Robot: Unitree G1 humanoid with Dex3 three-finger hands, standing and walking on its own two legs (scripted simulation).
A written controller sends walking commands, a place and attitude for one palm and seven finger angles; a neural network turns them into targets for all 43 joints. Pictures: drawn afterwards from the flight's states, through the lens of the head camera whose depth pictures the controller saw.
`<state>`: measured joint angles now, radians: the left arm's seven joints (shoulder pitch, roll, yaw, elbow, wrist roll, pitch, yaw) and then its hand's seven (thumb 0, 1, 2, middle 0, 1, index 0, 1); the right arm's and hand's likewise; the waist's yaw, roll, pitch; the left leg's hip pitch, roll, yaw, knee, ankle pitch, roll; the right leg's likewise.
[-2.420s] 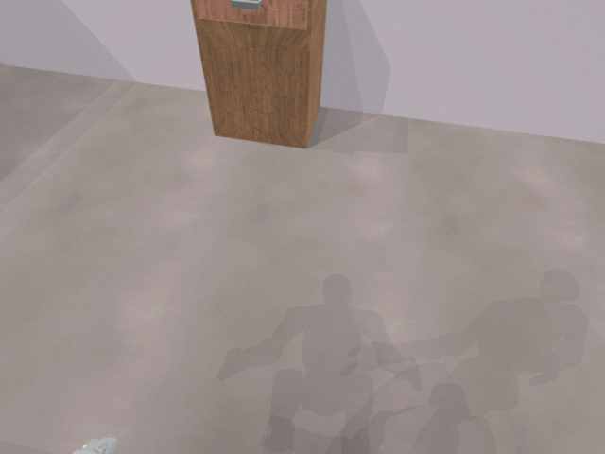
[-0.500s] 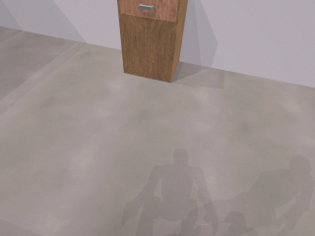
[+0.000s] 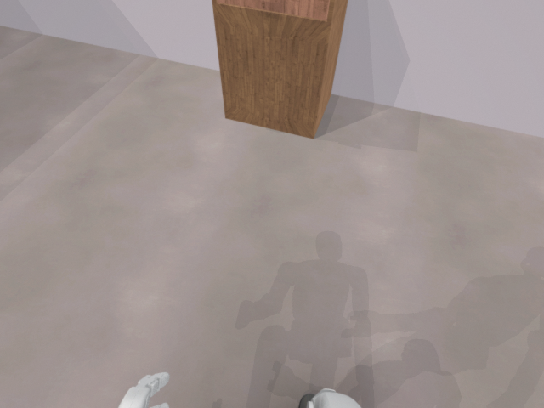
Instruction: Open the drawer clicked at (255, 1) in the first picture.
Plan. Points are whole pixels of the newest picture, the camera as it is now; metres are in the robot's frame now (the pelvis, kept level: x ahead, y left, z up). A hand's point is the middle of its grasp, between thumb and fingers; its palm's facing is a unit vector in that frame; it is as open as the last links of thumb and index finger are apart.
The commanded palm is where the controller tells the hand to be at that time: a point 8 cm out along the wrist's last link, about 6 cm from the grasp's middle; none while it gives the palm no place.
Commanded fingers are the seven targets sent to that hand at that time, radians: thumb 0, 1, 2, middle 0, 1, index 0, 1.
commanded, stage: walk to a spot facing it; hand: left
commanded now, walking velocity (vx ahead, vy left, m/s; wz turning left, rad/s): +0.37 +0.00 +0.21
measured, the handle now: out of the picture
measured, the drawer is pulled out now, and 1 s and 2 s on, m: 0.00 0.00 0.00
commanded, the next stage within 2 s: turn to face it in 1.40 s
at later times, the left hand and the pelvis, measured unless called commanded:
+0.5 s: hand out of the picture +0.14 +0.23 -0.18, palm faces +0.16 -0.98 -0.15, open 7.3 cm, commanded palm none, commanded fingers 0.00 0.90 0.90 -0.20 -0.30 -0.20 -0.30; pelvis +0.22 +0.05 +0.01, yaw +5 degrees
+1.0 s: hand (178, 203) +0.57 +0.22 -0.15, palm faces +0.04 -0.98 -0.21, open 7.4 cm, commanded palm none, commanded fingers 0.00 0.90 0.90 -0.20 -0.30 -0.20 -0.30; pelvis +0.45 +0.03 +0.00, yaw +4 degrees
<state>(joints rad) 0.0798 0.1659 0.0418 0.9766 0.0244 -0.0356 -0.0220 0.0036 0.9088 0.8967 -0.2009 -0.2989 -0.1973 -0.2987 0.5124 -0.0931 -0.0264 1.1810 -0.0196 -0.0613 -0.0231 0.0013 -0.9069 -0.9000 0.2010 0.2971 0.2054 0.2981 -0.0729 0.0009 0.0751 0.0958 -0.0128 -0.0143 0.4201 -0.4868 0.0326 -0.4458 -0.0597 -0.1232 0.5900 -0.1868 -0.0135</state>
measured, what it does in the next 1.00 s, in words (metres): walks ahead: left foot, then right foot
